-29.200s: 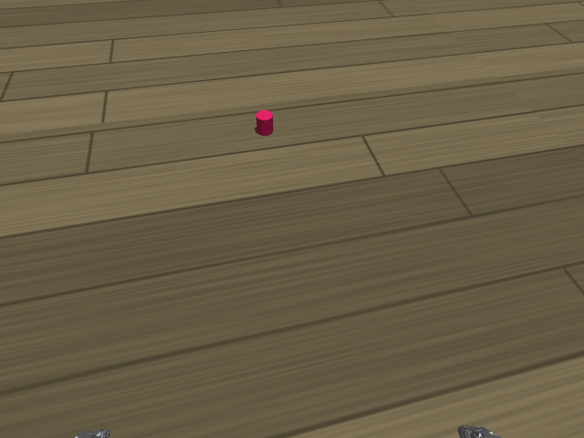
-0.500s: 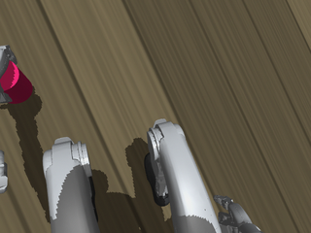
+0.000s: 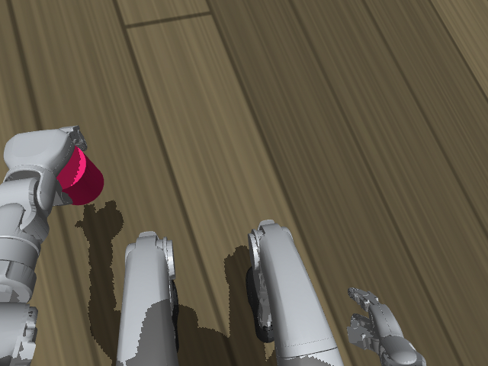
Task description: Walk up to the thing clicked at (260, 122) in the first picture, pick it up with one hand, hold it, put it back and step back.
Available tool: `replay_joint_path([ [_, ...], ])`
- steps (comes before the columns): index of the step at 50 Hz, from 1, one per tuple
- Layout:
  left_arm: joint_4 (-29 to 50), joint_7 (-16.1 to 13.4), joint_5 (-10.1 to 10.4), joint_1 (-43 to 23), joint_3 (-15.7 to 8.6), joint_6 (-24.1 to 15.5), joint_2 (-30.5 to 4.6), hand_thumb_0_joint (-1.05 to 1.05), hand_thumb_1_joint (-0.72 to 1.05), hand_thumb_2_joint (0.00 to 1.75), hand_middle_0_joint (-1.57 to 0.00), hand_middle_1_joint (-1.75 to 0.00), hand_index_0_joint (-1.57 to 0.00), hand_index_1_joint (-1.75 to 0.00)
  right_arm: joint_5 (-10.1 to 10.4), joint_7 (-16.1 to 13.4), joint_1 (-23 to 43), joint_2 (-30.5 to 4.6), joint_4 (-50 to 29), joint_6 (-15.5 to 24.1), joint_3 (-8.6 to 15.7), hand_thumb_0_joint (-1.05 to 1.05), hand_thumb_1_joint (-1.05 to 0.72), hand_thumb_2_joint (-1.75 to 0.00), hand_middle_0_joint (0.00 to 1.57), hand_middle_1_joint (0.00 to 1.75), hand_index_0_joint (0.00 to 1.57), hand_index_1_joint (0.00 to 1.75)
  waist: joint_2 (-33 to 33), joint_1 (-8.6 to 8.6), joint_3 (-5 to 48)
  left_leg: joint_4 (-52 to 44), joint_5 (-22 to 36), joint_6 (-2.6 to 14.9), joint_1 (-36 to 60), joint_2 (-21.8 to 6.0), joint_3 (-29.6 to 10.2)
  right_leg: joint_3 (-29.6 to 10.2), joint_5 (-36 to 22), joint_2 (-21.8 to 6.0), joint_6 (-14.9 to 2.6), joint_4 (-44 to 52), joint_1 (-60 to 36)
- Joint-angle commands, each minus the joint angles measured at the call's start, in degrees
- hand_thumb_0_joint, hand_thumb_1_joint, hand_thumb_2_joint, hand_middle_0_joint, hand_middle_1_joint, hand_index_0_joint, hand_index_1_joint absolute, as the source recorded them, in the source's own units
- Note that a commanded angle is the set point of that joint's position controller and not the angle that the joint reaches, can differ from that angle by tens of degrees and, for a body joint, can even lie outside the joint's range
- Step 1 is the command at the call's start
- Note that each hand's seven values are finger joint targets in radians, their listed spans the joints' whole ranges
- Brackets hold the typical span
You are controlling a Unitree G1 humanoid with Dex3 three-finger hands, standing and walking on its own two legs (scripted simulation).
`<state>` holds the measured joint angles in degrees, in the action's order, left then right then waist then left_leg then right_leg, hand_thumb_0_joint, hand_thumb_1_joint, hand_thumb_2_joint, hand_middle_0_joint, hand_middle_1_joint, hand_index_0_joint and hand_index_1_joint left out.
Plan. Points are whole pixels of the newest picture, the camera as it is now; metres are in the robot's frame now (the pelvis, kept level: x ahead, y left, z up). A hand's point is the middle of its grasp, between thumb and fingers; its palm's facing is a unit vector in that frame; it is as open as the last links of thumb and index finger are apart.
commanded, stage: lift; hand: left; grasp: from above
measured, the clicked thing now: (60, 175) +0.43 +0.28 -0.16
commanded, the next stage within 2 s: hold in 0.96 s
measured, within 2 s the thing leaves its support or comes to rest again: neither
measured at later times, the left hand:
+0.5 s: hand out of the picture +0.36 +0.25 +0.07, palm faces -0.50 -0.10 -0.86, open 11.1 cm
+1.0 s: hand out of the picture +0.37 +0.24 +0.16, palm faces -0.48 -0.11 -0.87, open 11.1 cm
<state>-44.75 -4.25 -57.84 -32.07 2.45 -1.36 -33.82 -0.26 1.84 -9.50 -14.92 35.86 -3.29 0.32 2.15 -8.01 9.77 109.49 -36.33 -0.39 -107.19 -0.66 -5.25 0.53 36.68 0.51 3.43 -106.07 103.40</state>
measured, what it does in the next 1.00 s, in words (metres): rises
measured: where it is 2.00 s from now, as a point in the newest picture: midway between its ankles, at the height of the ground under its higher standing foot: (216, 324)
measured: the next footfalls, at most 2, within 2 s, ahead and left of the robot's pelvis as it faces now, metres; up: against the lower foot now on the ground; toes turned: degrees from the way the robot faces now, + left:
none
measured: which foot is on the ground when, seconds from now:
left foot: down 0.00-1.00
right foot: down 0.00-1.00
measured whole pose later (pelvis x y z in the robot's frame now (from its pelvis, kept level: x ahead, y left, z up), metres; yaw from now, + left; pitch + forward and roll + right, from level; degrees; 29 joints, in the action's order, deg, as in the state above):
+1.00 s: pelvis +0.07 +0.00 +0.25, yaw +2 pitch +11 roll -1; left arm -47.1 -8.3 -57.6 -16.5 9.4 2.2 -21.3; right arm 1.6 -2.2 -14.9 -14.1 42.1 -1.3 2.6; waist 1.9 -4.0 4.4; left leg 48.6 -22.3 -0.4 -37.5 -1.5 -0.5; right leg -1.6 21.8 -0.7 2.3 -46.4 35.9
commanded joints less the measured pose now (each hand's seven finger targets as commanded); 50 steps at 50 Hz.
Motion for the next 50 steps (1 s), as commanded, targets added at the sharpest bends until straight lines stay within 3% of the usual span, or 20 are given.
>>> replay_joint_path([
  [1, 16.93, -3.26, 0.98, -19.52, -4.50, 1.08, -13.93, 0.00, 0.57, 1.08, -0.89, -1.03, -0.91, -1.01, 0.14, -1.47, -8.89, -10.64, -2.19, 0.95, 4.19, 0.00, -0.90, -0.90, 0.20, 0.30, 0.20, 0.30, 11.56, 0.14, 37.48, -19.91, 11.67, 1.69, 39.89, 0.25, 2.68, 3.32, -12.22, 1.37, -4.62, 17.91, -21.23],
  [2, 18.57, -3.27, 0.83, -19.23, -5.89, 1.41, -16.14, 0.00, 0.57, 1.08, -0.89, -1.02, -0.91, -1.00, 0.39, -1.77, -8.52, -10.94, -2.46, 0.91, 4.47, 0.00, -0.90, -0.90, 0.20, 0.30, 0.20, 0.30, 11.96, 1.05, 39.18, -21.60, 11.32, 1.59, 42.23, 0.23, 2.64, 3.08, -11.95, 1.33, -4.63, 19.21, -23.46],
  [3, 16.33, -3.06, 0.68, -15.25, -5.55, 1.84, -14.78, 0.00, 0.55, 1.09, -0.88, -1.02, -0.90, -1.00, 0.38, -1.88, -8.17, -10.74, -2.33, 0.89, 4.34, 0.00, -0.90, -0.90, 0.20, 0.30, 0.20, 0.30, 11.49, 1.56, 37.57, -22.92, 11.90, 1.51, 43.26, 0.16, 2.49, 3.10, -12.02, 1.32, -4.54, 20.18, -24.15],
  [5, 19.48, -2.60, 1.38, -15.07, -3.76, 2.19, -11.79, 0.00, 0.58, 1.10, -0.90, -1.02, -0.91, -1.00, 0.69, -2.19, -7.25, -10.29, -2.74, 0.92, 4.43, 0.00, -0.90, -0.90, 0.20, 0.30, 0.20, 0.30, 10.65, 1.05, 36.81, -26.42, 11.19, 1.30, 45.92, 0.02, 2.00, 3.12, -12.11, 1.28, -4.47, 22.73, -27.30],
  [7, 17.82, -2.50, 1.45, -10.10, -4.55, 2.79, -11.82, 0.00, 0.56, 1.09, -0.89, -1.01, -0.91, -1.00, 1.06, -2.75, -6.77, -10.05, -2.30, 1.04, 4.35, 0.00, -0.90, -0.90, 0.20, 0.30, 0.20, 0.30, 8.92, 2.05, 33.88, -29.05, 10.57, 1.47, 47.40, 0.16, 2.52, 2.73, -11.60, 1.43, -4.35, 26.10, -30.81],
  [9, 20.71, -2.48, 1.74, -10.89, -3.79, 2.77, -10.92, 0.00, 0.58, 1.10, -0.92, -0.99, -0.92, -0.98, 1.32, -3.18, -5.96, -9.75, -2.57, 1.22, 4.38, 0.00, -0.90, -0.90, 0.20, 0.30, 0.20, 0.30, 8.57, 2.16, 33.81, -32.25, 10.63, 1.24, 50.61, 0.05, 2.32, 2.43, -11.89, 1.45, -4.42, 28.81, -34.24],
  [13, 17.63, -2.88, 1.18, -9.54, -3.34, 2.86, -9.89, 0.00, 0.56, 1.13, -0.92, -0.98, -0.92, -0.98, 1.80, -4.25, -5.68, -8.80, -1.57, 1.83, 3.73, 0.00, -0.90, -0.90, 0.20, 0.30, 0.20, 0.30, 6.36, 2.02, 26.19, -38.38, 7.27, 1.30, 52.71, 0.05, 2.58, 1.67, -9.76, 1.55, -4.27, 35.15, -39.62],
  [15, 17.31, -2.96, 1.49, -9.85, -1.47, 2.32, -7.29, 0.00, 0.58, 1.13, -0.93, -0.99, -0.93, -0.98, 1.95, -4.71, -5.75, -8.55, -1.19, 2.57, 3.77, 0.00, -0.90, -0.90, 0.20, 0.30, 0.20, 0.30, 6.06, 1.45, 25.06, -40.88, 8.08, 1.20, 55.64, -0.14, 2.47, 1.45, -10.41, 1.68, -4.28, 37.70, -41.87],
  [17, 13.61, -3.37, 1.21, -7.03, -2.01, 1.98, -7.29, 0.00, 0.56, 1.12, -0.90, -1.00, -0.91, -0.99, 1.98, -5.13, -6.13, -8.47, -0.21, 3.17, 3.71, 0.00, -0.90, -0.90, 0.20, 0.30, 0.20, 0.30, 4.92, 2.25, 23.03, -42.91, 10.15, 1.08, 57.57, -0.03, 2.59, 1.20, -11.94, 1.51, -4.24, 40.14, -44.65],
  [18, 13.18, -3.45, 1.09, -6.68, -0.54, 1.72, -5.43, 0.00, 0.57, 1.10, -0.92, -0.98, -0.92, -0.97, 1.99, -5.23, -6.28, -8.15, 0.01, 3.42, 3.56, 0.00, -0.90, -0.90, 0.20, 0.30, 0.20, 0.30, 4.37, 2.05, 21.65, -43.90, 11.59, 1.07, 58.25, 0.06, 2.78, 1.08, -13.12, 1.51, -4.27, 41.51, -46.02],
  [20, 12.94, -4.19, 0.97, -7.12, -1.29, 1.30, -6.42, 0.00, 0.57, 1.11, -0.91, -0.99, -0.92, -0.98, 2.06, -5.39, -6.54, -8.26, 0.26, 3.90, 3.86, 0.00, -0.90, -0.90, 0.20, 0.30, 0.20, 0.30, 3.90, 2.76, 21.69, -46.14, 12.27, 1.14, 60.76, 0.28, 3.35, 0.64, -13.60, 1.48, -4.27, 44.57, -49.32],
  [22, 12.70, -5.15, 0.97, -7.87, -0.53, 1.06, -4.99, 0.00, 0.55, 1.13, -0.90, -1.00, -0.90, -0.99, 1.75, -5.28, -6.54, -7.96, 0.87, 4.48, 3.79, 0.00, -0.90, -0.90, 0.20, 0.30, 0.20, 0.30, 5.52, 2.76, 20.19, -48.89, 12.65, 0.82, 63.35, 0.13, 3.21, 0.71, -14.21, 1.39, -4.23, 46.46, -50.48],
  [24, 10.73, -6.21, -0.01, -6.55, 1.47, 1.40, -2.15, 0.00, 0.58, 1.14, -0.93, -0.99, -0.93, -0.99, 1.79, -5.22, -7.00, -7.62, 1.33, 4.72, 3.66, 0.00, -0.90, -0.90, 0.20, 0.30, 0.20, 0.30, 4.24, 2.47, 19.14, -50.79, 14.37, 0.76, 65.50, 0.23, 3.21, 0.88, -15.67, 1.45, -4.28, 48.66, -52.05],
  [25, 10.40, -6.78, -0.01, -6.99, -0.40, 1.45, -4.32, 0.00, 0.58, 1.14, -0.92, -0.99, -0.92, -0.99, 1.76, -5.22, -7.16, -8.24, 1.14, 4.83, 3.90, 0.00, -0.90, -0.90, 0.20, 0.30, 0.20, 0.30, 4.05, 2.94, 19.67, -51.89, 14.70, 0.79, 66.66, 0.26, 3.27, 0.89, -16.05, 1.47, -4.13, 49.71, -54.18],
  [28, 10.53, -7.32, -0.36, -6.70, 1.14, 1.79, -2.77, 0.00, 0.54, 1.17, -0.90, -1.00, -0.90, -1.01, 1.54, -5.11, -8.07, -8.01, 2.06, 4.86, 3.97, 0.00, -0.90, -0.90, 0.20, 0.30, 0.20, 0.30, 4.77, 3.04, 19.87, -54.15, 19.37, 0.46, 71.09, 0.37, 3.70, 0.80, -19.85, 1.46, -4.18, 52.13, -57.44],
  [29, 11.12, -7.56, -0.29, -6.92, 0.44, 1.80, -3.84, 0.00, 0.55, 1.17, -0.90, -1.01, -0.90, -1.01, 1.52, -5.21, -7.77, -8.17, 2.02, 4.95, 4.17, 0.00, -0.90, -0.90, 0.20, 0.30, 0.20, 0.30, 4.92, 3.47, 19.95, -54.93, 20.71, 0.44, 72.54, 0.36, 3.86, 0.82, -21.06, 1.45, -4.07, 53.04, -58.91],
  [36, 9.61, -8.53, -0.36, -4.16, 0.63, 3.01, -2.57, 0.00, 0.51, 1.16, -0.90, -0.97, -0.88, -0.98, 1.40, -4.76, -8.26, -8.02, 2.14, 4.22, 4.39, 0.00, -0.90, -0.90, 0.20, 0.30, 0.20, 0.30, 3.35, 4.06, 17.57, -59.92, 27.17, 0.34, 78.59, 0.65, 4.28, 0.31, -27.00, 1.16, -3.75, 58.70, -66.15],
  [39, 9.79, -8.33, -0.16, -4.49, 1.64, 3.44, -1.15, 0.00, 0.49, 1.15, -0.88, -0.95, -0.87, -0.96, 1.40, -4.64, -8.05, -7.88, 1.93, 4.01, 4.53, 0.00, -0.90, -0.90, 0.20, 0.30, 0.20, 0.30, 3.02, 4.01, 16.46, -61.97, 28.94, 0.31, 80.70, 0.80, 4.44, 0.17, -28.67, 1.10, -3.60, 61.04, -69.05],
  [50, 11.21, -6.85, -0.15, -2.44, 1.86, 2.62, -0.47, 0.00, 0.49, 1.14, -0.89, -0.95, -0.88, -0.96, 1.66, -4.42, -6.13, -8.10, 0.79, 3.71, 5.35, 0.00, -0.89, -0.90, 0.20, 0.30, 0.20, 0.30, 2.82, 5.01, 13.45, -69.02, 30.79, -0.25, 87.60, 0.80, 4.68, 0.44, -29.13, 1.29, -3.79, 67.12, -74.33],
])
